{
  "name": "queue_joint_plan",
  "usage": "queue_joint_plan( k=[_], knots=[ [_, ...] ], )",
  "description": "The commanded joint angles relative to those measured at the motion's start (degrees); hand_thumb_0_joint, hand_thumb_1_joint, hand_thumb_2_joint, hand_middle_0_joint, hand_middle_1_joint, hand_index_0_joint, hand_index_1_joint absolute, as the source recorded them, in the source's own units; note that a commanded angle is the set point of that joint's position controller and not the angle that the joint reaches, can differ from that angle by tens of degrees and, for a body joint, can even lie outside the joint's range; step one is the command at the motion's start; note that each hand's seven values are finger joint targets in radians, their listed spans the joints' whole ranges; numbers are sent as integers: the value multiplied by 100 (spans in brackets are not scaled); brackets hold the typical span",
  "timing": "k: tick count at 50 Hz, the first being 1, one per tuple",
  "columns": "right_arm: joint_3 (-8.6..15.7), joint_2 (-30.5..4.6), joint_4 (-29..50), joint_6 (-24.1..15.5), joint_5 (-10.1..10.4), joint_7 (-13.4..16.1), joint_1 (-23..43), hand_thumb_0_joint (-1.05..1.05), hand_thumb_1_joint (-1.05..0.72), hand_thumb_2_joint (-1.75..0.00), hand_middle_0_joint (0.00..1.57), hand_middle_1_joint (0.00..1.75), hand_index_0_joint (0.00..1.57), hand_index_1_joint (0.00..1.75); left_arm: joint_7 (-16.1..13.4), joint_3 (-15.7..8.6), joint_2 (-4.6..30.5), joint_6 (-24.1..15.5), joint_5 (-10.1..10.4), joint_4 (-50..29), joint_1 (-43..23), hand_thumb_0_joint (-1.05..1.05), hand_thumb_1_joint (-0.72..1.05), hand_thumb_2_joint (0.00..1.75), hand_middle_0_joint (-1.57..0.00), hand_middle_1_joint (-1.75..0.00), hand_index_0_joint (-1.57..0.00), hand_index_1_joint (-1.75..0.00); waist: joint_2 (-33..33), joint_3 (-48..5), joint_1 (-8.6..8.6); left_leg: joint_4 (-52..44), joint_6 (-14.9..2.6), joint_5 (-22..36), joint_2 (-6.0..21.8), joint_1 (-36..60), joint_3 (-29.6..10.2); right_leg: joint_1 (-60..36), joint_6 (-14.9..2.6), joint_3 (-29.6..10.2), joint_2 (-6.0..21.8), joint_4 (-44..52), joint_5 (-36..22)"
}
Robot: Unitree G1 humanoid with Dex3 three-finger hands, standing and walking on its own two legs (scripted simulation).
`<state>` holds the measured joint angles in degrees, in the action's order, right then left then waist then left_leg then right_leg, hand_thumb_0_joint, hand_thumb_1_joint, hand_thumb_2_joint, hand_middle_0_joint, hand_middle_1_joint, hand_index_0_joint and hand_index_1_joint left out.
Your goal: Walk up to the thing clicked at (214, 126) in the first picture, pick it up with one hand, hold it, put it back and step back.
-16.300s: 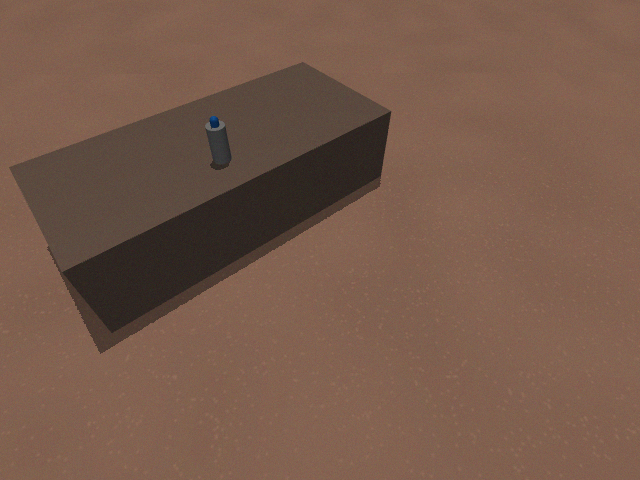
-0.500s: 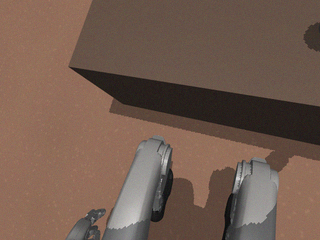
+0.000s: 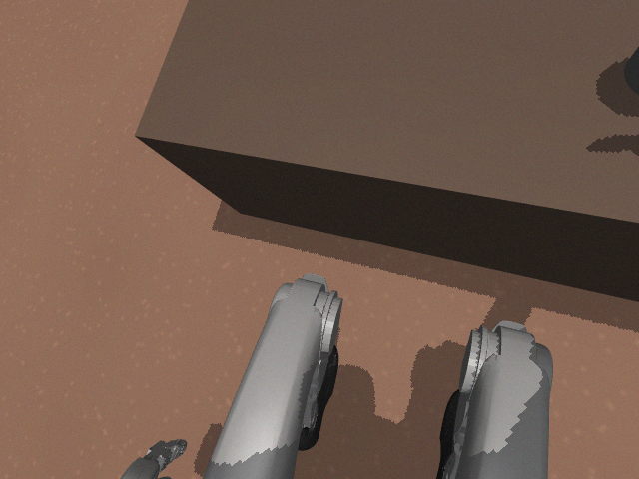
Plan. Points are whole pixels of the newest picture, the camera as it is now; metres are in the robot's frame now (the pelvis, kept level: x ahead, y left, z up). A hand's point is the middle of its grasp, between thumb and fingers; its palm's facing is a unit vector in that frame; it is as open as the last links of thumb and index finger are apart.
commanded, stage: close in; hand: right
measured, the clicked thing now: out of the picture +0.60 -0.25 +0.05
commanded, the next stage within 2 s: rest palm in 0.02 s
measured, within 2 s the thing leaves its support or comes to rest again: leaves its support in 1.46 s
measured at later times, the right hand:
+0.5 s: hand out of the picture +0.59 -0.25 +0.03, palm faces +0.22 +0.97 -0.02, open 14.8 cm
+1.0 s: hand out of the picture +0.60 -0.25 +0.03, palm faces +0.21 +0.98 -0.03, open 9.8 cm
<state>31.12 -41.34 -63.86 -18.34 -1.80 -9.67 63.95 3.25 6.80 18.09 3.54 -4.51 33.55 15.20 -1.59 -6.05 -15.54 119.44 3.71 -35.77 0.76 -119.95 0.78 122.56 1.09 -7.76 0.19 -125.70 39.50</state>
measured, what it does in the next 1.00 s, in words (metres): stands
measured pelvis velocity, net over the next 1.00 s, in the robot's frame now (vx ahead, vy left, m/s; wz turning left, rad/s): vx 0.00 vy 0.01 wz -0.01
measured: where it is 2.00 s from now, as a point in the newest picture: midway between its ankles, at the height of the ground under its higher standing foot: (378, 440)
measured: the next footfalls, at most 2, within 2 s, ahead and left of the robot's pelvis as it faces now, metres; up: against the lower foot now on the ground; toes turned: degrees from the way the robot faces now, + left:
none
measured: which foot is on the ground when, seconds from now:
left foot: down 0.00-1.00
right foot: down 0.00-1.00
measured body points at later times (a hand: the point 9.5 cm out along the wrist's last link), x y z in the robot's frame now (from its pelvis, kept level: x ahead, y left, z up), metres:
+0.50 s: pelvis +0.00 +0.01 +0.00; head +0.24 -0.05 +0.37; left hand +0.05 +0.28 -0.11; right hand +0.58 -0.30 +0.04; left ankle +0.11 +0.15 -0.37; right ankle +0.07 -0.13 -0.37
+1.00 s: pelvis +0.00 +0.01 -0.01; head +0.24 -0.05 +0.37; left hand +0.03 +0.28 -0.10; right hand +0.58 -0.30 +0.04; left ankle +0.11 +0.15 -0.37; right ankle +0.07 -0.13 -0.37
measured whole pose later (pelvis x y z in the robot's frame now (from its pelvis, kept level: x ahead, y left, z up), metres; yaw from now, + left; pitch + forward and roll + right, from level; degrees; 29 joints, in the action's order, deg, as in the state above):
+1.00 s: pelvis +0.00 +0.01 -0.01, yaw -1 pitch +36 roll +7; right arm 27.4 -41.5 -66.1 -19.1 -2.2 -7.3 69.2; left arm 2.7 7.2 17.9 4.9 -4.8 33.8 14.0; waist -1.0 -4.2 -15.6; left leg 120.8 3.7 -35.9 1.1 -121.1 0.8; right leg 123.5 1.9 -8.0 -0.2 -126.4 39.2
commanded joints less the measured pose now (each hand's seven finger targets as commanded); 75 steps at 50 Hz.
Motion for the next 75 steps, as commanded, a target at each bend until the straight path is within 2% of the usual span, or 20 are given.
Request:
queue_joint_plan(
  k=[1,4,7,10,12,14,17,25,27,29,34,40,51,52,56,59,64,69,72,75],
  knots=[
    [-33,-1331,1284,-436,73,66,2382,0,41,-3,7,3,5,3,-75,-544,1308,68,-13,-113,1207,0,91,90,-19,-30,-19,-30,-1619,-3904,-27,-991,-525,1202,-54,2291,502,-2761,-216,381,53,1589,-1241],
    [-128,-1224,1195,-450,17,124,2527,0,40,-4,7,3,5,3,-77,-571,1303,96,-14,-108,1165,0,91,90,-19,-30,-19,-30,-1638,-3787,-73,-1030,-532,1003,-49,2125,504,-2739,-207,369,52,1658,-1041],
    [-113,-1325,1400,-480,-1,177,2694,0,38,-8,7,5,5,5,-88,-604,1310,113,-13,-107,1156,0,86,94,-19,-29,-17,-31,-1800,-4011,33,-1021,-551,986,-31,2125,459,-2919,-188,407,46,1693,-1042],
    [-228,-1087,1232,-457,7,166,2604,0,37,-9,8,6,6,6,-88,-599,1275,108,-25,-70,1199,0,85,94,-19,-29,-17,-31,-1627,-3958,-66,-1016,-528,1176,-23,2225,484,-2877,-188,416,48,1592,-1243],
    [-159,-1231,1278,-472,21,166,2626,0,36,-10,10,8,8,8,-92,-578,1280,115,-24,-68,1179,0,84,94,-19,-28,-17,-31,-1612,-4002,-38,-1015,-520,1204,-21,2321,472,-2795,-195,430,41,1541,-1255],
    [-153,-1269,1323,-459,20,147,2682,0,28,-12,26,16,23,16,-96,-576,1301,126,-23,-53,1195,0,89,92,-20,-30,-19,-30,-1649,-4137,-44,-970,-529,1324,-17,2328,479,-2940,-180,425,44,1532,-1447],
    [-169,-1214,1088,-461,20,124,2643,0,27,-15,35,22,32,22,-97,-586,1282,138,-25,49,1211,0,89,92,-20,-30,-19,-30,-1588,-3837,-64,-986,-525,1169,-25,2191,471,-2698,-204,426,45,1510,-1238],
    [-64,-1397,1115,-465,-3,144,2909,0,16,-28,66,44,63,44,-89,-500,1253,175,-43,-116,1132,0,89,91,-20,-30,-19,-30,-1367,-4030,-143,-1032,-483,1128,-46,2499,447,-2436,-249,464,39,1415,-1122],
    [-23,-1574,1135,-445,-37,156,2835,0,15,-31,72,48,69,49,-86,-545,1300,195,-60,-2,1239,0,89,91,-20,-29,-19,-30,-1555,-4105,-54,-1029,-495,1180,-49,2609,434,-2508,-232,494,47,1446,-1164],
    [-147,-1284,924,-409,-24,157,2895,0,10,-34,82,54,79,54,-82,-504,1280,184,-50,-70,1145,0,89,91,-20,-30,-19,-30,-1499,-3993,-159,-934,-512,1175,-59,2360,490,-2569,-208,426,55,1429,-1241],
    [-223,-1346,1123,-449,-19,233,3290,0,2,-45,100,70,97,70,-98,-482,1300,192,-71,-38,1151,0,89,91,-20,-29,-19,-30,-1586,-3863,-163,-1000,-508,993,-57,2280,467,-2487,-222,451,51,1414,-954],
    [-393,-1158,950,-384,-26,284,3189,0,-16,-63,109,85,106,85,-123,-482,1305,171,-68,-35,1149,0,89,91,-20,-29,-19,-30,-1651,-3838,-183,-1004,-526,864,-67,2174,508,-2571,-198,426,49,1511,-832],
    [-288,-1250,1012,-332,57,252,2731,0,-31,-98,126,116,125,117,-129,-456,1296,164,-7,-101,1148,0,90,90,-20,-29,-19,-30,-1453,-3841,-72,-1028,-513,1005,-65,2412,498,-2438,-222,457,48,1455,-981],
    [-351,-1092,872,-328,41,248,2595,0,-36,-106,125,124,127,125,-117,-442,1289,171,-28,-78,1139,0,88,92,-21,-30,-20,-31,-1535,-3761,-116,-942,-520,1062,-57,2294,544,-2498,-191,422,47,1476,-1095],
    [-295,-1277,1340,-317,-6,300,2853,0,-48,-138,135,146,137,146,-129,-499,1341,205,-25,-116,1165,0,88,91,-21,-30,-21,-31,-1835,-4049,-29,-881,-561,1134,-53,2134,552,-2966,-149,355,60,1605,-1263],
    [-168,-1457,1483,-281,-21,336,2848,0,-52,-147,138,155,140,155,-129,-509,1295,246,-14,-156,1174,0,89,91,-21,-30,-20,-31,-1807,-4216,-9,-995,-554,1107,-56,2375,519,-2955,-170,384,56,1672,-1203],
    [-107,-1490,2106,-195,-6,420,2977,0,-33,-139,138,151,142,151,-146,-575,1218,252,34,-245,1183,0,89,91,-20,-30,-19,-30,-1905,-4704,84,-1196,-561,1300,-40,2762,453,-3427,-168,448,65,1850,-1436],
    [-47,-1622,3058,-194,133,488,3450,0,-34,-144,140,156,145,156,-231,-687,1116,192,103,-164,1202,0,89,91,-20,-29,-19,-30,-2240,-5198,198,-1456,-602,1451,-23,2909,346,-4179,-145,462,85,2110,-1754],
    [-82,-1366,2924,-168,281,523,3130,0,-30,-143,139,155,144,155,-303,-835,1169,128,120,138,1311,0,90,91,-20,-29,-19,-30,-2085,-4871,133,-1723,-585,1462,-21,2969,319,-4268,-161,478,91,2232,-1742],
    [-117,-1547,3693,-317,361,560,3599,0,-27,-141,139,154,144,154,-355,-752,1018,47,151,104,1249,0,89,91,-19,-29,-19,-30,-2092,-5240,151,-1857,-572,1743,-14,3168,278,-4721,-154,466,99,2314,-2138]
  ],
)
